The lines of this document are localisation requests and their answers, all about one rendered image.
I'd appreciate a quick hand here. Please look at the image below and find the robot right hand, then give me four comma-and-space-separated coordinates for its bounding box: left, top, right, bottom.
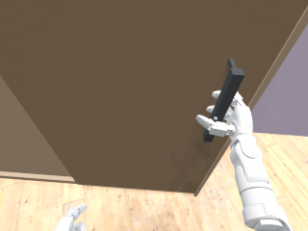
195, 90, 253, 141

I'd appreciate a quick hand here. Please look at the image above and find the handle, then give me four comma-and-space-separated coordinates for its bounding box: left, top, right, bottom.
203, 58, 245, 142

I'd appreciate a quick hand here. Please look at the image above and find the robot left hand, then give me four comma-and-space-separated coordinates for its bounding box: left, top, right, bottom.
54, 203, 87, 231

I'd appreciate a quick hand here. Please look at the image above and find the right robot forearm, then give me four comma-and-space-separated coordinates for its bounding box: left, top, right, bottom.
229, 134, 293, 231

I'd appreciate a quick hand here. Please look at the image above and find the wardrobe door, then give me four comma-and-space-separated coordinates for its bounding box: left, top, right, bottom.
0, 75, 71, 177
0, 0, 308, 193

